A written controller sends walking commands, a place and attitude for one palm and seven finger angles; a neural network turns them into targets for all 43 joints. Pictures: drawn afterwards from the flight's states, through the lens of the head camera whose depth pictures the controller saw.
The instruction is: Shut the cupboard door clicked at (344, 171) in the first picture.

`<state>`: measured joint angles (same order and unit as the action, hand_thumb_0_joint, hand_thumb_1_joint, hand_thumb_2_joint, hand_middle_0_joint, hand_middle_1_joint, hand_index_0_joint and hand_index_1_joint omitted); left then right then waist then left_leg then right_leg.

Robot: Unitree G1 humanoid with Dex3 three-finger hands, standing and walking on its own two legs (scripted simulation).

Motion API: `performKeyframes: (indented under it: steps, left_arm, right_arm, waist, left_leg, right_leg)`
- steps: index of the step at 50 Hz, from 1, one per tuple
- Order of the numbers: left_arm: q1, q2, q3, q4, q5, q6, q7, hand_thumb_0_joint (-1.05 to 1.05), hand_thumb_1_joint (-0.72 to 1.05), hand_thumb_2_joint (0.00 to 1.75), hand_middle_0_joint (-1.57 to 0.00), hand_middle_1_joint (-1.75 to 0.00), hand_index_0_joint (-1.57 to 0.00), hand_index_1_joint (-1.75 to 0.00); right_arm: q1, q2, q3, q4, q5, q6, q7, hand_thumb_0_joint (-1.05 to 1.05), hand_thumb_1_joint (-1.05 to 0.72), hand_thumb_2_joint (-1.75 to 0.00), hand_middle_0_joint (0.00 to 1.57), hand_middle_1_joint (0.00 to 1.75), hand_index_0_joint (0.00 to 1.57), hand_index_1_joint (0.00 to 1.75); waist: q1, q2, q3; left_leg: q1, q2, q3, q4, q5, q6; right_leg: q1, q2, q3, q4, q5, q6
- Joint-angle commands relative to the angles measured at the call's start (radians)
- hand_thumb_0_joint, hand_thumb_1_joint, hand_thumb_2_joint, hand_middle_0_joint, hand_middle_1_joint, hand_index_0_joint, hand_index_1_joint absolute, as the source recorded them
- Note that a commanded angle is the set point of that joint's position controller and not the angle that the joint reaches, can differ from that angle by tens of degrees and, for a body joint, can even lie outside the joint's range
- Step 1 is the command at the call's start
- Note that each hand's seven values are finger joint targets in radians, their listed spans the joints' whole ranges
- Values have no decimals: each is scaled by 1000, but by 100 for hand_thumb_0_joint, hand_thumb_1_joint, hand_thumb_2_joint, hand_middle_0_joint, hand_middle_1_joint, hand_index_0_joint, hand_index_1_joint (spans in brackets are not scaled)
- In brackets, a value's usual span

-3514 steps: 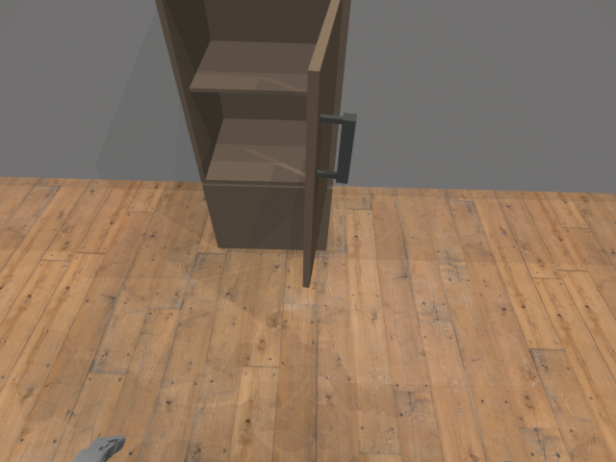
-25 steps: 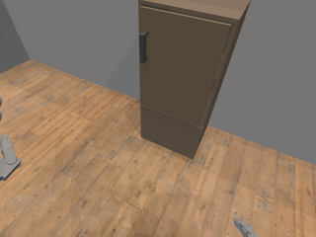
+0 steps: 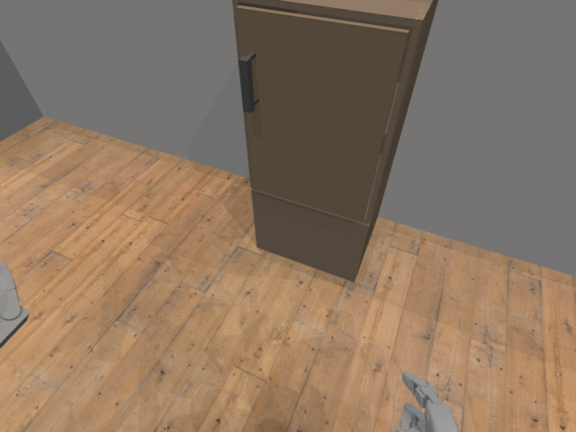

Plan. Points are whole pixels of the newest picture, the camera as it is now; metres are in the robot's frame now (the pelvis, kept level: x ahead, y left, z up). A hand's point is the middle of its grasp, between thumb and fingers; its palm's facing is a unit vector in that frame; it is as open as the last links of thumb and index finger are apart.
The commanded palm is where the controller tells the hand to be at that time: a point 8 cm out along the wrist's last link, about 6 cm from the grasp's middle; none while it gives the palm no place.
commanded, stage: let the arm hang, fingers relaxed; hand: left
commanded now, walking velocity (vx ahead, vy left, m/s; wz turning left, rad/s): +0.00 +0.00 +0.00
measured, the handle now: (250, 82) +0.94 +0.13 +0.04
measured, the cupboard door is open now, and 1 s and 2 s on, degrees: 1 1 1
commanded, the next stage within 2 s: look to check the result in 1.18 s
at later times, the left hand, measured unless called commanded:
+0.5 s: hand out of the picture +0.07 +0.17 -0.17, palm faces +0.03 -0.98 -0.18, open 7.0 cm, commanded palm none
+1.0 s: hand out of the picture +0.00 +0.16 -0.17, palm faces +0.03 -0.98 -0.20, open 7.4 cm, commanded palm none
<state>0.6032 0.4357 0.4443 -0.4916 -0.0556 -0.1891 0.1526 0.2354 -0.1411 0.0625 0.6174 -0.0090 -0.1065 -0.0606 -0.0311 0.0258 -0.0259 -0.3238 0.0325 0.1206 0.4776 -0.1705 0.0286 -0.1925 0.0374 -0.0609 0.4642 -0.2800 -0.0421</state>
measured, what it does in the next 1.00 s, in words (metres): stands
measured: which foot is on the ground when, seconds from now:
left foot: down 0.00-1.00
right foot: down 0.00-1.00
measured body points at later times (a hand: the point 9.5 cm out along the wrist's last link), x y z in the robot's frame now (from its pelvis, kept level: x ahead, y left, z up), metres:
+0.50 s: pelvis +0.01 -0.02 +0.00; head +0.03 +0.01 +0.45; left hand +0.07 +0.22 -0.16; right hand +0.06 -0.28 -0.13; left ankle +0.06 +0.10 -0.74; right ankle -0.02 -0.09 -0.74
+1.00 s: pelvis +0.02 -0.01 +0.01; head +0.01 -0.02 +0.46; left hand +0.00 +0.22 -0.15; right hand +0.01 -0.23 -0.16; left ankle +0.06 +0.10 -0.74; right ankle -0.02 -0.09 -0.74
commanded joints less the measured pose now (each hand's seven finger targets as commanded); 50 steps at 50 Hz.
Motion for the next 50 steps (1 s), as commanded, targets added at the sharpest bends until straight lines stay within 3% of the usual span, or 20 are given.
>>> performKeyframes:
  steps: [1, 3, 4, 5, 7, 10, 11, 14, 18, 20, 23, 25, 26, 29, 35, 50]
  left_arm:
    - [-55, 148, 105, -113, -7, -13, 23, 0, 90, 90, -20, -30, -20, -30]
    - [-125, 135, 64, -115, 2, -15, 28, 0, 90, 90, -20, -30, -20, -30]
    - [-178, -17, -333, 552, 86, 120, -115, 0, 90, 90, -20, -30, -20, -30]
    - [-158, -56, -328, 564, 79, 187, -136, 0, 90, 90, -20, -30, -20, -30]
    - [-180, -86, -346, 605, 78, 203, -147, 0, 90, 90, -20, -30, -20, -30]
    - [-270, -47, -360, 762, 82, 191, -150, 0, 90, 90, -20, -30, -20, -30]
    - [-295, -40, -366, 826, 84, 187, -148, 0, 90, 90, -20, -30, -20, -30]
    - [-318, -33, -383, 1002, 80, 184, -137, 0, 90, 90, -20, -30, -20, -30]
    - [-309, -60, -406, 1194, 68, 183, -128, 0, 90, 90, -20, -30, -20, -30]
    - [-291, -85, -397, 1268, 69, 181, -127, 0, 90, 90, -20, -30, -20, -30]
    - [-311, -83, -400, 1346, 68, 179, -128, 0, 90, 90, -20, -30, -20, -30]
    - [-320, -83, -405, 1392, 66, 177, -130, 0, 90, 90, -20, -30, -20, -30]
    - [-326, -84, -406, 1412, 66, 176, -130, 0, 90, 90, -20, -30, -20, -30]
    - [-327, -100, -414, 1471, 65, 177, -130, 0, 90, 90, -20, -30, -20, -30]
    - [-298, -119, -423, 1551, 62, 173, -122, 0, 90, 90, -20, -30, -20, -30]
    - [-214, -180, -434, 1629, 62, 174, -112, 0, 90, 90, -20, -30, -20, -30]
  right_arm:
    - [-75, -170, -90, -131, 9, -9, -19, 0, -90, -90, 20, 30, 20, 30]
    - [-76, -163, -82, -123, 13, -10, -22, 0, -90, -90, 20, 30, 20, 30]
    - [-139, -346, -129, 39, 13, -65, 74, 0, -90, -90, 20, 30, 20, 30]
    - [-79, -295, -139, 44, 11, -13, 67, 0, -90, -90, 20, 30, 20, 30]
    - [-58, -280, -123, 42, 3, 15, 54, 0, -90, -90, 20, 30, 20, 30]
    - [-70, -271, -102, 49, -5, 60, 50, 0, -90, -90, 20, 30, 20, 30]
    - [-64, -266, -102, 57, -10, 72, 51, 0, -90, -90, 20, 30, 20, 30]
    - [-58, -251, -93, 103, -21, 98, 51, 0, -90, -90, 20, 30, 20, 30]
    - [-47, -220, -75, 190, -19, 103, 47, 0, -90, -90, 20, 30, 20, 30]
    - [-43, -206, -75, 226, -19, 102, 41, 0, -90, -90, 20, 30, 20, 30]
    - [-14, -200, -80, 275, -15, 107, 35, 0, -90, -90, 20, 30, 20, 30]
    - [-2, -201, -81, 306, -12, 109, 33, 0, -90, -90, 20, 30, 20, 30]
    - [2, -207, -85, 317, -10, 110, 32, 0, -90, -90, 20, 30, 20, 30]
    - [26, -203, -83, 362, -9, 112, 30, 0, -90, -90, 20, 30, 20, 30]
    - [60, -187, -78, 433, -7, 108, 28, 0, -90, -90, 20, 30, 20, 30]
    - [101, -106, -67, 508, -6, 111, 23, 0, -90, -90, 20, 30, 20, 30]
  waist:
    - [3, -87, -33]
    - [2, -99, -40]
    - [-29, -25, 29]
    - [-12, -14, -51]
    - [9, -38, -49]
    - [13, -230, -11]
    - [9, -262, -10]
    - [12, -169, -21]
    - [22, 111, -57]
    - [29, 179, -63]
    - [23, 160, -41]
    - [21, 113, -14]
    - [21, 55, 10]
    - [18, -10, 64]
    - [20, -93, 73]
    - [22, -17, 148]
  left_leg:
    - [72, 60, -106, 28, -130, -24]
    - [96, 59, -114, 48, -50, -19]
    - [53, 103, -150, 188, 224, -8]
    - [104, 98, -140, 141, 201, -10]
    - [70, 111, -149, 129, 220, 14]
    - [62, 73, -166, 144, 162, 18]
    - [74, 58, -164, 146, 148, 9]
    - [95, 39, -154, 108, 163, -2]
    - [130, 75, -172, 11, 227, -1]
    - [123, 81, -179, -22, 184, 4]
    - [126, 86, -174, -36, 143, -2]
    - [131, 89, -171, -57, 114, -5]
    - [140, 95, -175, -64, 112, -4]
    - [144, 98, -171, -101, 68, -3]
    - [186, 101, -160, -134, 92, 3]
    - [182, 87, -138, -172, 26, 0]
  right_leg:
    - [-136, -173, 271, -218, -84, -37]
    - [-125, -191, 256, -188, 37, -34]
    - [-201, -226, 108, 26, 387, -44]
    - [-179, -175, 139, 30, 358, -34]
    - [-166, -151, 101, 56, 286, -13]
    - [-159, -178, 140, 10, 299, -42]
    - [-161, -191, 159, 0, 309, -59]
    - [-99, -205, 173, -8, 347, -67]
    - [-8, -164, 153, -37, 211, -27]
    - [35, -153, 148, -74, 169, -24]
    - [53, -159, 145, -119, 179, -27]
    - [47, -157, 144, -145, 164, -28]
    - [31, -151, 140, -159, 159, -26]
    - [5, -147, 141, -191, 105, -24]
    - [7, -143, 132, -201, 122, -18]
    - [-38, -138, 142, -218, 59, -12]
